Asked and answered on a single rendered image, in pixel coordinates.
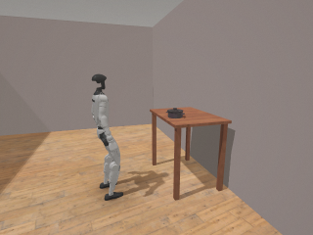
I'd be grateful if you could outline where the robot left foot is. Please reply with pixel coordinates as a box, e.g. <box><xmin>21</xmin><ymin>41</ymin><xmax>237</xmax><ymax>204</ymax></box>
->
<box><xmin>100</xmin><ymin>182</ymin><xmax>117</xmax><ymax>189</ymax></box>

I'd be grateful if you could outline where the right robot forearm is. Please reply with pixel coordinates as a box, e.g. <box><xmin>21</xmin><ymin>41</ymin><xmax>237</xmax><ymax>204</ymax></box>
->
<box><xmin>101</xmin><ymin>116</ymin><xmax>113</xmax><ymax>143</ymax></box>

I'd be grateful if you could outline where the robot left shin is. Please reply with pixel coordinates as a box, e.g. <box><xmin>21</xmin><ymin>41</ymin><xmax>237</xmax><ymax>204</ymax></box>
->
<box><xmin>103</xmin><ymin>160</ymin><xmax>113</xmax><ymax>184</ymax></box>

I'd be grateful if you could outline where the lid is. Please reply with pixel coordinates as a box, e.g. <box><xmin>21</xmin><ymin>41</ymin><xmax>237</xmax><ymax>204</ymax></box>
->
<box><xmin>167</xmin><ymin>109</ymin><xmax>183</xmax><ymax>113</ymax></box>

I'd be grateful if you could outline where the pot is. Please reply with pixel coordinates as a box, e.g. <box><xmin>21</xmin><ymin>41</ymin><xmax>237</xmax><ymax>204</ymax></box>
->
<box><xmin>166</xmin><ymin>112</ymin><xmax>185</xmax><ymax>118</ymax></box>

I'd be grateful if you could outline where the right robot hand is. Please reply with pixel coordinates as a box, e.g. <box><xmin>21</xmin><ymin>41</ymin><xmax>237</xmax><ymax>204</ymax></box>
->
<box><xmin>109</xmin><ymin>141</ymin><xmax>120</xmax><ymax>159</ymax></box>

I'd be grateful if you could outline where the robot right upper arm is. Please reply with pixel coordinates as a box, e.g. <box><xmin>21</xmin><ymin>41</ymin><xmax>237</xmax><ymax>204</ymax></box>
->
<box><xmin>98</xmin><ymin>95</ymin><xmax>108</xmax><ymax>122</ymax></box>

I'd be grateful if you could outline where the table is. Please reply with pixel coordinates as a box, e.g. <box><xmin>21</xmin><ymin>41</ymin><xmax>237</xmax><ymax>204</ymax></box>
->
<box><xmin>150</xmin><ymin>107</ymin><xmax>232</xmax><ymax>201</ymax></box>

